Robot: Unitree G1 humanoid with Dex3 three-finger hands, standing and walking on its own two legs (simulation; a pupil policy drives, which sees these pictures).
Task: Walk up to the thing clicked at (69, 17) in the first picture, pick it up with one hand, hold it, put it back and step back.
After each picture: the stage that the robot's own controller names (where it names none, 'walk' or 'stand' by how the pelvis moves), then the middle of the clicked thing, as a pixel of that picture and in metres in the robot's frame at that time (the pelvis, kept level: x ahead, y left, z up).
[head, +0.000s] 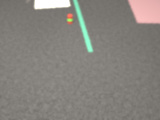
stand; (70, 19) +1.77 +0.10 -0.72
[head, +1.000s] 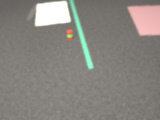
walk; (69, 35) +1.64 +0.23 -0.72
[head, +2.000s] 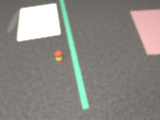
walk; (58, 56) +1.07 +0.29 -0.72
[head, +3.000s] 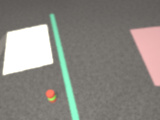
walk; (51, 96) +0.66 +0.32 -0.72
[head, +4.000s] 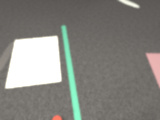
walk; out of the picture +0.46 +0.20 -0.71
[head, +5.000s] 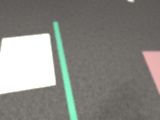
stand; out of the picture +0.34 +0.17 -0.71
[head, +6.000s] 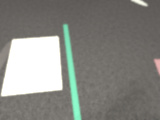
stand; out of the picture +0.29 +0.15 -0.71
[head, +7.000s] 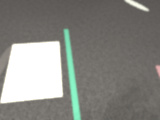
stand; out of the picture +0.24 +0.14 -0.72
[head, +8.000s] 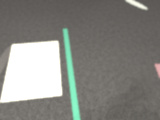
stand; out of the picture +0.25 +0.15 -0.72
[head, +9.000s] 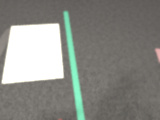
stand; out of the picture +0.32 +0.11 -0.70
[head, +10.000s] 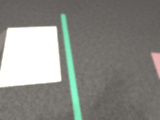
stand; out of the picture +0.30 +0.11 -0.71
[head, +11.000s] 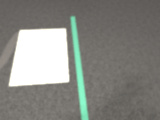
stand; out of the picture +0.32 +0.10 -0.71
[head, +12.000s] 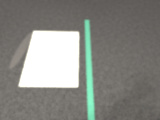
stand; out of the picture +0.26 +0.07 -0.71
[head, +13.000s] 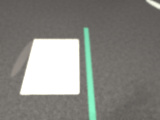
stand; out of the picture +0.26 +0.05 -0.72
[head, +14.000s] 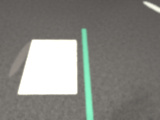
stand; out of the picture +0.28 +0.06 -0.72
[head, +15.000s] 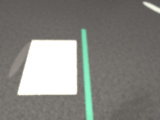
stand; out of the picture +0.28 +0.07 -0.73
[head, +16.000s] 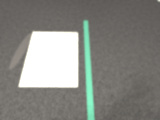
go down; out of the picture +0.28 +0.06 -0.72
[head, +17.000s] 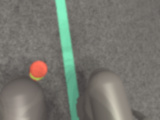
go down; (37, 71) +0.37 +0.09 -0.29
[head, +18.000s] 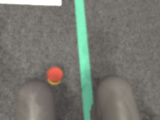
approach; (54, 76) +0.37 +0.08 -0.31
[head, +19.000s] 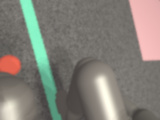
close in; (6, 68) +0.37 +0.11 -0.23
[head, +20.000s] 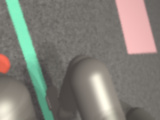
close; out of the picture +0.37 +0.12 -0.23
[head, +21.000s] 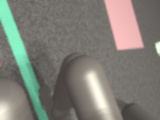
lift; out of the picture +0.37 +0.12 -0.23
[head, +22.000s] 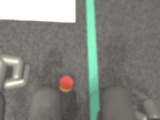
lift; (66, 84) +0.36 +0.06 -0.39
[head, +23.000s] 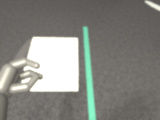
go down; out of the picture +0.30 +0.04 -0.67
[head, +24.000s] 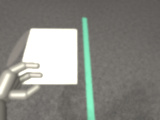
go down; out of the picture +0.30 +0.05 -0.67
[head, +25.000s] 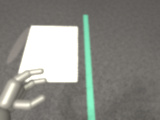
stand; out of the picture +0.30 +0.06 -0.66
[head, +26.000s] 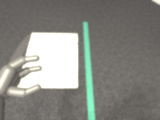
stand; out of the picture +0.29 +0.05 -0.67
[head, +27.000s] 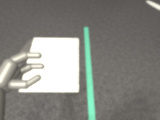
stand; out of the picture +0.29 +0.05 -0.69
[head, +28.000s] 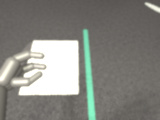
stand; out of the picture +0.29 +0.05 -0.69
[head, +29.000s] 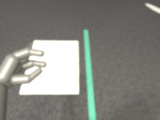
stand; out of the picture +0.29 +0.04 -0.69
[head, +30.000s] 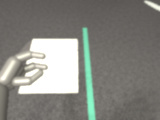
stand; out of the picture +0.29 +0.05 -0.69
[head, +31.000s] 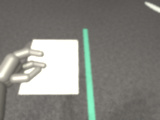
hold; out of the picture +0.28 +0.04 -0.70
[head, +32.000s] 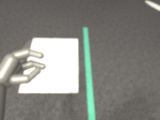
hold; out of the picture +0.29 +0.05 -0.70
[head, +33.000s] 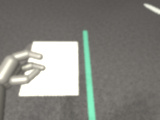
hold; out of the picture +0.29 +0.04 -0.70
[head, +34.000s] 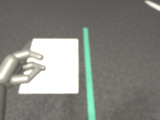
hold; out of the picture +0.28 +0.05 -0.70
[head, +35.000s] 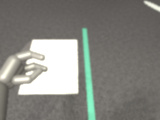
hold; out of the picture +0.29 +0.05 -0.70
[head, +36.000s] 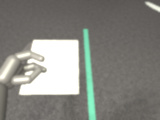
hold; out of the picture +0.28 +0.05 -0.70
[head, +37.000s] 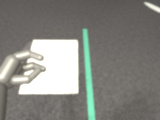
hold; out of the picture +0.29 +0.05 -0.70
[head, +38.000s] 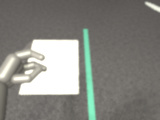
hold; out of the picture +0.28 +0.05 -0.70
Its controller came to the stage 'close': yes
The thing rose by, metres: 0.00
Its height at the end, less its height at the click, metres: +0.00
